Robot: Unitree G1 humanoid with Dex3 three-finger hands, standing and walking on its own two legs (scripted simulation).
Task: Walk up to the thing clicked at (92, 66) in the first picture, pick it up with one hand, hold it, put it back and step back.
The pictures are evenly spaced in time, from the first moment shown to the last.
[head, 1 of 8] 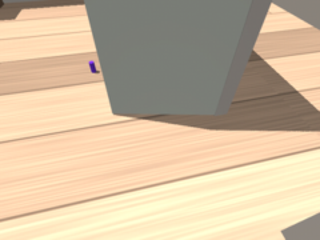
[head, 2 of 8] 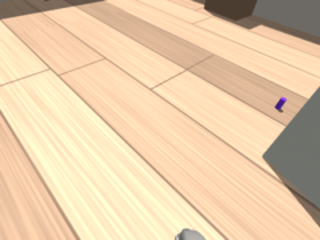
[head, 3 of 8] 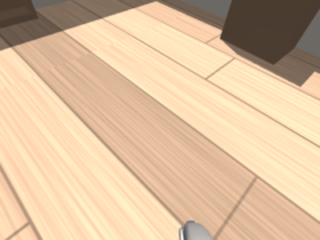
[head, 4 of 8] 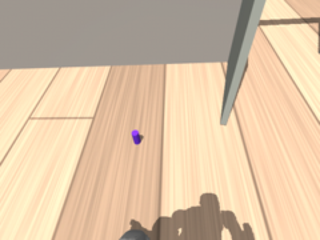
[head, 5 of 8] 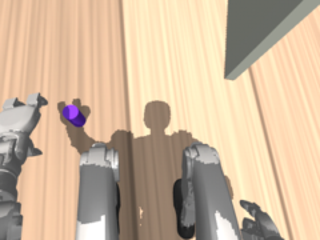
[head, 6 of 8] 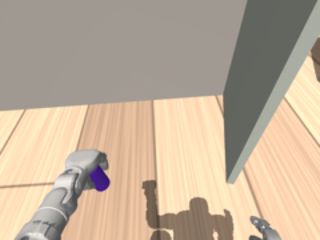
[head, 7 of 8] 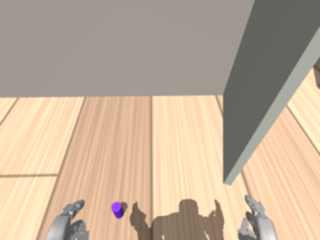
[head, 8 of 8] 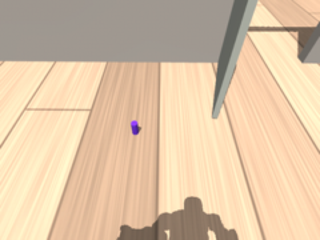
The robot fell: no
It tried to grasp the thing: yes
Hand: left
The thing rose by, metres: 0.65
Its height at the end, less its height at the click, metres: +0.00
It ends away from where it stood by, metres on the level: 0.01
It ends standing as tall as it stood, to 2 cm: yes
